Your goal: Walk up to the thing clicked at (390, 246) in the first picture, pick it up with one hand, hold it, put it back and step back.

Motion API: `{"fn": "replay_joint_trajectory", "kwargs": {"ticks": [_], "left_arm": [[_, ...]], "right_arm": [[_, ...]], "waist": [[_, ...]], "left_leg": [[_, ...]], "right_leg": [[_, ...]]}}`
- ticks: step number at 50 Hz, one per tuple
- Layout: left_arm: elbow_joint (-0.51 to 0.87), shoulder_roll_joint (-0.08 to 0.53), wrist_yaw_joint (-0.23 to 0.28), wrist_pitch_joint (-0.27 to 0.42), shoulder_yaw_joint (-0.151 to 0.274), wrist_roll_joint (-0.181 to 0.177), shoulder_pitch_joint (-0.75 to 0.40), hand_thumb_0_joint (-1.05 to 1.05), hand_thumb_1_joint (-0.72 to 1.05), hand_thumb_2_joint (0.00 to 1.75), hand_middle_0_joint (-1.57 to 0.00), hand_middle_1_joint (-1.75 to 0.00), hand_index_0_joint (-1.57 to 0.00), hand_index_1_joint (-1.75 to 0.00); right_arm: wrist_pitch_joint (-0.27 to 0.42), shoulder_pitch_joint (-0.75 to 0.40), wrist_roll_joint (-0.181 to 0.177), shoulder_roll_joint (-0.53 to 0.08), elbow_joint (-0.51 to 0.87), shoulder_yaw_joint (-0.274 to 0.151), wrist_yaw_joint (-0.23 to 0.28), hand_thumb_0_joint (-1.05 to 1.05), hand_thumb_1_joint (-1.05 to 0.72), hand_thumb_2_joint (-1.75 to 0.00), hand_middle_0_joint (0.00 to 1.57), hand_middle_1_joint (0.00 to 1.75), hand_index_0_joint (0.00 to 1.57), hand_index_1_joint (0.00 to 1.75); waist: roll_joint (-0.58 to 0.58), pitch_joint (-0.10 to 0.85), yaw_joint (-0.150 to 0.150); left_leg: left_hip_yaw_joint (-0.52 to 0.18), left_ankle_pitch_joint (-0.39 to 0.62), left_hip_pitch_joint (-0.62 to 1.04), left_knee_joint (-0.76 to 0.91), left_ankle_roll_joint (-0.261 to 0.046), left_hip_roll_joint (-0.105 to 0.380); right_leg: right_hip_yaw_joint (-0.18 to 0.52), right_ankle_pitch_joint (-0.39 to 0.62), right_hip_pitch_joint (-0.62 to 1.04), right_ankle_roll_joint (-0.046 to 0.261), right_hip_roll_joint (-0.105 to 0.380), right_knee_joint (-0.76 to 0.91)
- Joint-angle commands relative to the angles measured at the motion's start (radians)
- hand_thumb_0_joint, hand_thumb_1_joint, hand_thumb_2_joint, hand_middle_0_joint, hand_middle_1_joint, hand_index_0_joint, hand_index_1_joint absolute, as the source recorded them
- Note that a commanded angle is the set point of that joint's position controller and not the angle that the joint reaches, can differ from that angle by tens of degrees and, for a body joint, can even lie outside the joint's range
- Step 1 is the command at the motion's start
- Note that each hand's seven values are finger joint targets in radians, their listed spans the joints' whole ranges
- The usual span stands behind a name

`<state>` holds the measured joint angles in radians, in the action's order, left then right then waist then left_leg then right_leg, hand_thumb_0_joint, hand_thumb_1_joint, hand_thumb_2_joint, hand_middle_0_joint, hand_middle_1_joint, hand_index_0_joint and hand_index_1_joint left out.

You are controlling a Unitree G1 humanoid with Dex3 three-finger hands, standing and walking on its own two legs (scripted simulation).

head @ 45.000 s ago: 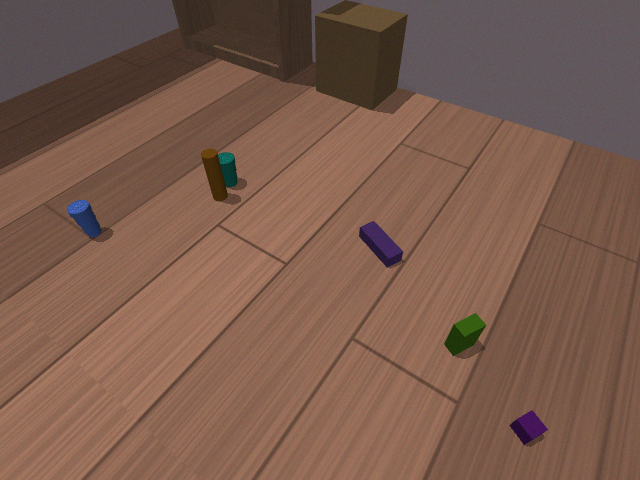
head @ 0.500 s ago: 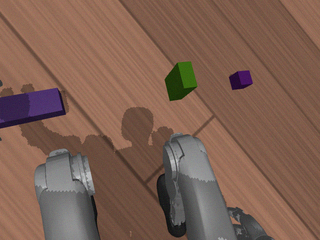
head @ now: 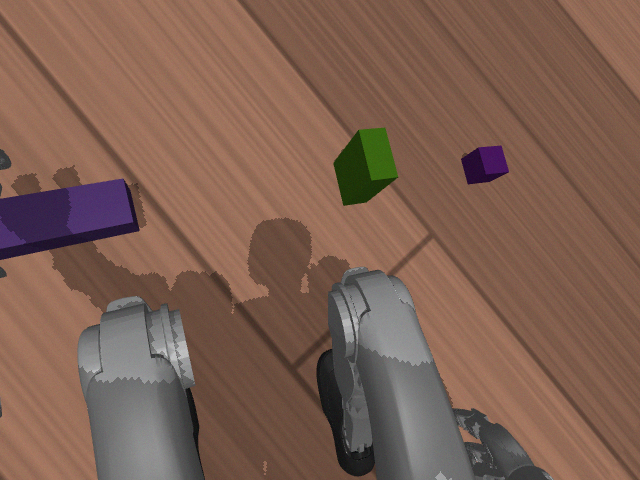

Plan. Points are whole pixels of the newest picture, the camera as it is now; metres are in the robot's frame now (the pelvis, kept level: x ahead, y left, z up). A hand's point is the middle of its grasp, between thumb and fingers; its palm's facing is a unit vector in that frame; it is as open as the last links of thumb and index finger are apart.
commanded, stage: rise first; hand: left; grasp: from above
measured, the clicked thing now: (61, 218) +0.46 +0.32 -0.29
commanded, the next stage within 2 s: approach in 0.12 s
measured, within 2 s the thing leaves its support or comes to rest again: neither
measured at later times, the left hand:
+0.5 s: hand (17, 217) +0.43 +0.33 -0.17, palm faces -0.44 -0.07 -0.90, open 14.3 cm
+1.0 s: hand (8, 209) +0.44 +0.34 -0.17, palm faces -0.50 -0.11 -0.86, open 14.3 cm
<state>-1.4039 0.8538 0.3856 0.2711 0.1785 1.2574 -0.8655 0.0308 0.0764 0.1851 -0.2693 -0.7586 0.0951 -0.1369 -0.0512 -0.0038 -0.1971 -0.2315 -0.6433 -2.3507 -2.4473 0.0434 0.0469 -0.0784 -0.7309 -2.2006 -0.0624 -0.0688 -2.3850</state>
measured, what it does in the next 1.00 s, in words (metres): stands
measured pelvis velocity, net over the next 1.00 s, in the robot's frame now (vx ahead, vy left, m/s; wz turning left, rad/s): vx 0.00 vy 0.00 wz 0.00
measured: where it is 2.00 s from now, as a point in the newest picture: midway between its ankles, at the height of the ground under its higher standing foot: (269, 447)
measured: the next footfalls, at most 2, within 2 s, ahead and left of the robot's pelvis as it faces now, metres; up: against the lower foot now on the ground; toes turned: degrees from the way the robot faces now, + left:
none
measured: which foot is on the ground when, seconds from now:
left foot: down 0.00-1.00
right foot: down 0.00-1.00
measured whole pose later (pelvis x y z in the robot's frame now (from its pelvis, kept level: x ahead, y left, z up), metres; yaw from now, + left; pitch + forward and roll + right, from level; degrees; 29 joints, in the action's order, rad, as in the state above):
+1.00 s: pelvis +0.00 +0.00 +0.00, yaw +0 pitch +30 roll -8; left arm -1.41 0.85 0.29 0.17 0.09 1.15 -0.94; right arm 0.07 0.14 0.17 -0.28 -0.74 0.13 -0.15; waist -0.03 -0.05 -0.23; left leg -0.23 -0.64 -2.36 -2.45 0.05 0.05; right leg -0.07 -0.72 -2.22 -0.06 -0.08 -2.39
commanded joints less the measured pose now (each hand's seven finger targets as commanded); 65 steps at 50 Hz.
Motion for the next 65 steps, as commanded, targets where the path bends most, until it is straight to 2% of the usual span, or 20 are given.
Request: {"fn": "replay_joint_trajectory", "kwargs": {"ticks": [1,4,7,11,12,22,26,29,32,33,35,38,43,45,46,49,52,57,61,65], "left_arm": [[0.131,0.273,0.026,-0.006,0.022,-0.03,-0.261,0.0,-0.6,1.05,-0.06,-1.01,-0.05,-1.03],[0.149,0.308,0.02,-0.001,0.031,-0.026,-0.279,0.0,-0.6,1.04,-0.07,-1.01,-0.05,-1.03],[0.12,0.276,0.015,0.003,0.008,-0.027,-0.273,0.0,-0.59,1.04,-0.06,-1.03,-0.05,-1.04],[0.122,0.307,0.013,0.01,0.024,-0.026,-0.268,0.0,-0.61,1.11,-0.07,-0.98,-0.03,-1.03],[0.113,0.294,0.011,0.009,0.021,-0.027,-0.264,0.0,-0.6,1.05,-0.07,-1.02,-0.05,-1.03],[0.117,0.142,0.054,0.012,-0.123,-0.01,-0.447,0.0,-0.58,1.03,-0.07,-1.04,-0.06,-1.05],[0.053,0.163,0.111,-0.032,-0.092,0.009,-0.439,0.0,-0.57,1.02,-0.06,-1.04,-0.06,-1.04],[0.03,0.244,0.146,-0.084,-0.023,0.032,-0.427,0.0,-0.58,1.03,-0.07,-1.03,-0.06,-1.04],[0.017,0.255,0.161,-0.136,0.0,0.022,-0.431,0.0,-0.57,1.03,-0.07,-1.02,-0.06,-1.03],[-0.033,0.244,0.155,-0.153,-0.022,0.018,-0.419,0.0,-0.59,1.04,-0.07,-1.02,-0.06,-1.03],[-0.027,0.271,0.141,-0.172,-0.012,-0.003,-0.403,0.0,-0.59,1.05,-0.07,-1.0,-0.06,-1.02],[-0.024,0.282,0.091,-0.183,-0.016,-0.06,-0.352,0.0,-0.6,1.04,-0.07,-1.0,-0.05,-1.02],[0.05,0.27,-0.013,-0.147,-0.031,-0.117,-0.352,0.0,-0.6,1.03,-0.07,-1.03,-0.06,-1.04],[0.095,0.248,-0.053,-0.116,-0.036,-0.121,-0.341,0.0,-0.61,1.03,-0.07,-1.03,-0.06,-1.04],[0.104,0.198,-0.073,-0.099,-0.076,-0.121,-0.347,0.0,-0.61,1.04,-0.07,-1.03,-0.05,-1.04],[0.193,0.189,-0.091,-0.047,-0.083,-0.116,-0.344,0.0,-0.6,1.01,-0.06,-1.02,-0.06,-1.03],[0.195,0.166,-0.065,-0.01,-0.079,-0.095,-0.314,0.0,-0.59,1.01,-0.06,-1.02,-0.06,-1.02],[0.129,0.225,0.039,0.02,-0.029,-0.029,-0.325,0.0,-0.58,1.02,-0.06,-1.01,-0.06,-1.01],[0.019,0.229,0.125,0.004,-0.02,0.031,-0.365,0.0,-0.58,1.03,-0.06,-0.96,-0.04,-0.98],[-0.088,0.216,0.19,-0.022,-0.041,0.057,-0.403,0.0,-0.56,1.02,-0.06,-0.97,-0.05,-0.98]], "right_arm": [[0.003,0.183,-0.008,-0.25,0.01,-0.082,0.012,0.0,-0.9,-0.9,0.2,0.3,0.2,0.3],[0.002,0.185,-0.01,-0.255,0.01,-0.079,0.014,0.0,-0.9,-0.9,0.2,0.3,0.2,0.3],[0.001,0.18,-0.01,-0.25,0.013,-0.077,0.013,0.0,-0.9,-0.9,0.2,0.3,0.2,0.3],[0.001,0.179,-0.009,-0.253,0.012,-0.07,0.018,0.0,-0.91,-0.9,0.2,0.3,0.2,0.3],[0.002,0.187,-0.008,-0.255,0.012,-0.071,0.017,0.0,-0.9,-0.9,0.2,0.3,0.2,0.3],[0.028,0.212,-0.01,-0.261,0.0,-0.069,0.023,0.0,-0.9,-0.9,0.2,0.3,0.2,0.3],[0.044,0.218,-0.006,-0.267,0.007,-0.053,0.019,0.0,-0.9,-0.9,0.2,0.3,0.2,0.3],[0.048,0.214,-0.004,-0.267,0.014,-0.045,0.013,0.0,-0.9,-0.9,0.2,0.3,0.2,0.3],[0.047,0.195,0.0,-0.267,0.034,-0.037,0.006,0.0,-0.9,-0.89,0.2,0.3,0.2,0.3],[0.05,0.19,-0.003,-0.264,0.039,-0.029,0.003,0.0,-0.9,-0.9,0.2,0.3,0.2,0.3],[0.054,0.197,-0.006,-0.268,0.043,-0.023,0.002,0.0,-0.9,-0.9,0.2,0.3,0.2,0.3],[0.06,0.198,-0.016,-0.263,0.046,-0.023,-0.001,0.0,-0.9,-0.89,0.2,0.3,0.2,0.3],[0.056,0.226,-0.016,-0.255,0.038,-0.03,-0.001,0.0,-0.9,-0.9,0.2,0.3,0.2,0.3],[0.053,0.24,-0.011,-0.261,0.051,-0.043,0.0,0.0,-0.9,-0.9,0.2,0.3,0.2,0.3],[0.048,0.258,-0.013,-0.261,0.027,-0.045,-0.001,0.0,-0.9,-0.9,0.2,0.3,0.2,0.3],[0.036,0.278,-0.019,-0.272,0.02,-0.062,0.002,0.0,-0.9,-0.9,0.2,0.3,0.2,0.3],[0.022,0.271,-0.021,-0.273,0.026,-0.06,0.0,0.0,-0.9,-0.9,0.2,0.3,0.2,0.3],[0.008,0.226,-0.017,-0.268,0.032,-0.041,0.001,0.0,-0.9,-0.9,0.2,0.3,0.2,0.3],[0.02,0.197,0.002,-0.274,0.029,-0.033,-0.003,0.0,-0.89,-0.9,0.2,0.3,0.2,0.3],[0.042,0.181,0.027,-0.284,0.023,-0.019,-0.007,0.0,-0.89,-0.9,0.2,0.3,0.2,0.3]], "waist": [[0.328,0.644,0.005],[0.336,0.665,0.011],[0.311,0.631,0.0],[0.325,0.651,0.014],[0.321,0.646,0.003],[0.363,0.608,-0.077],[0.409,0.618,-0.07],[0.432,0.673,-0.033],[0.435,0.695,-0.034],[0.394,0.658,-0.049],[0.347,0.628,-0.047],[0.288,0.644,-0.03],[0.255,0.671,-0.044],[0.254,0.685,-0.063],[0.259,0.672,-0.072],[0.294,0.68,-0.061],[0.286,0.666,-0.06],[0.352,0.634,-0.037],[0.374,0.59,-0.064],[0.371,0.533,-0.101]], "left_leg": [[0.156,0.123,0.542,0.228,-0.058,-0.006],[0.157,0.124,0.538,0.222,-0.059,-0.006],[0.155,0.1,0.521,0.227,-0.06,-0.007],[0.158,0.114,0.534,0.223,-0.059,-0.008],[0.154,0.118,0.539,0.225,-0.058,-0.008],[0.139,0.058,0.561,0.239,-0.046,-0.002],[0.146,0.089,0.574,0.247,-0.042,-0.003],[0.16,0.118,0.59,0.245,-0.044,-0.004],[0.167,0.139,0.58,0.239,-0.052,-0.002],[0.169,0.123,0.531,0.223,-0.061,-0.003],[0.177,0.099,0.461,0.214,-0.075,-0.007],[0.173,0.088,0.425,0.203,-0.083,-0.005],[0.161,0.102,0.418,0.195,-0.082,-0.004],[0.156,0.139,0.431,0.186,-0.078,-0.003],[0.154,0.13,0.436,0.183,-0.074,-0.003],[0.148,0.135,0.483,0.191,-0.061,-0.004],[0.143,0.167,0.514,0.187,-0.056,-0.003],[0.139,0.175,0.553,0.207,-0.051,-0.002],[0.138,0.15,0.552,0.204,-0.048,0.003],[0.135,0.076,0.518,0.209,-0.048,0.0]], "right_leg": [[-0.109,0.236,0.244,0.084,-0.015,0.267],[-0.106,0.237,0.258,0.082,-0.014,0.266],[-0.108,0.216,0.245,0.084,-0.016,0.273],[-0.104,0.227,0.259,0.082,-0.015,0.271],[-0.11,0.229,0.254,0.082,-0.016,0.267],[-0.128,0.185,0.173,0.089,-0.018,0.275],[-0.134,0.218,0.175,0.091,-0.017,0.251],[-0.124,0.244,0.193,0.095,-0.016,0.24],[-0.119,0.268,0.211,0.093,-0.017,0.236],[-0.11,0.264,0.213,0.089,-0.019,0.247],[-0.093,0.244,0.248,0.081,-0.02,0.274],[-0.077,0.22,0.296,0.077,-0.025,0.278],[-0.078,0.228,0.366,0.07,-0.027,0.285],[-0.08,0.27,0.392,0.066,-0.026,0.286],[-0.084,0.259,0.369,0.07,-0.025,0.287],[-0.104,0.263,0.349,0.075,-0.026,0.288],[-0.122,0.293,0.339,0.075,-0.025,0.277],[-0.137,0.291,0.275,0.084,-0.026,0.246],[-0.142,0.273,0.206,0.087,-0.023,0.224],[-0.149,0.21,0.171,0.087,-0.027,0.229]]}}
